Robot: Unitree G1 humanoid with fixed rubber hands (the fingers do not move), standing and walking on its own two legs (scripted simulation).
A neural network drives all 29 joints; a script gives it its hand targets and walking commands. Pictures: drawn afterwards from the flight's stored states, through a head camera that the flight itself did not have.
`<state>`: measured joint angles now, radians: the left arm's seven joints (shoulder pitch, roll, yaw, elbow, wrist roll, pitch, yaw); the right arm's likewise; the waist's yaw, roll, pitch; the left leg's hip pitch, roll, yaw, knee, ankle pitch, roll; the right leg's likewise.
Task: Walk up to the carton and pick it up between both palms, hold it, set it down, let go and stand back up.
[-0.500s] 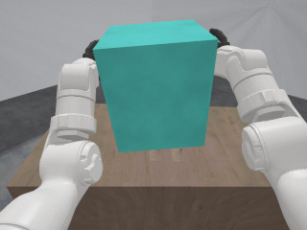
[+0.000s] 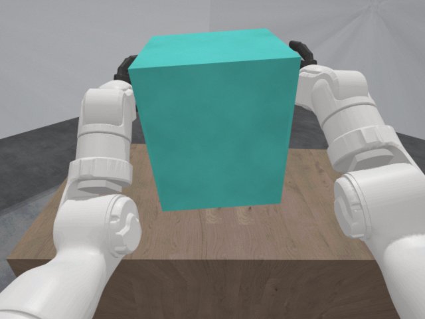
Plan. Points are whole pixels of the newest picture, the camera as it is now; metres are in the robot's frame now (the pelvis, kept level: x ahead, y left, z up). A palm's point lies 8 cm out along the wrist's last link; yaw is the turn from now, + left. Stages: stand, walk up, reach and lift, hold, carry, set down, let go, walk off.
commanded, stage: hold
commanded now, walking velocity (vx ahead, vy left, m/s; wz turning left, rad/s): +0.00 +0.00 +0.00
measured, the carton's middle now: (215, 118) +0.38 +0.00 +0.29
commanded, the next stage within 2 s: none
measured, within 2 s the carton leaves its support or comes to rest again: neither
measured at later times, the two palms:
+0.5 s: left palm (124, 95) +0.38 +0.16 +0.33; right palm (304, 82) +0.37 -0.14 +0.36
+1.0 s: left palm (125, 95) +0.38 +0.16 +0.33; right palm (305, 81) +0.37 -0.14 +0.37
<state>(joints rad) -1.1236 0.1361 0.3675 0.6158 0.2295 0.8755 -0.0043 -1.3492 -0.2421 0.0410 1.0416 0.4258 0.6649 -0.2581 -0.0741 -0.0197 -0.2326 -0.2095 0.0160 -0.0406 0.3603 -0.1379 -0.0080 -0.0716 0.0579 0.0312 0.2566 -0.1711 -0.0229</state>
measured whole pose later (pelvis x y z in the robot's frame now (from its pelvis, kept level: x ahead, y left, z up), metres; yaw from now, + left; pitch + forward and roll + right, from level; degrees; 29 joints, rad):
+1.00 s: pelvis +0.00 +0.00 +0.00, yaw +0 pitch -1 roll -1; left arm -1.11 0.13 0.37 0.60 0.23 0.88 0.00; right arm -1.35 -0.25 0.05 1.03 0.44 0.67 -0.26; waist -0.07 -0.02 -0.23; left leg -0.20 0.01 -0.04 0.36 -0.14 -0.01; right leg -0.07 0.06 0.04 0.25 -0.17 -0.02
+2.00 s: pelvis +0.00 +0.00 +0.00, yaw +0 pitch -1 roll -1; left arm -1.12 0.13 0.37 0.60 0.23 0.88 0.00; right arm -1.35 -0.25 0.05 1.04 0.44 0.67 -0.26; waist -0.07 -0.02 -0.23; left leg -0.20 0.01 -0.05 0.36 -0.14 -0.01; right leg -0.07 0.06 0.04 0.25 -0.17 -0.02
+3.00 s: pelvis +0.00 -0.01 +0.00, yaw +1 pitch -6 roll -1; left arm -1.11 0.15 0.42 0.61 0.32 0.68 -0.05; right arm -1.30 -0.15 -0.08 1.08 0.27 0.38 -0.20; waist -0.11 -0.08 -0.10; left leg -0.07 0.00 -0.06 0.29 -0.12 -0.01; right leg 0.05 0.05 0.02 0.23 -0.18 -0.03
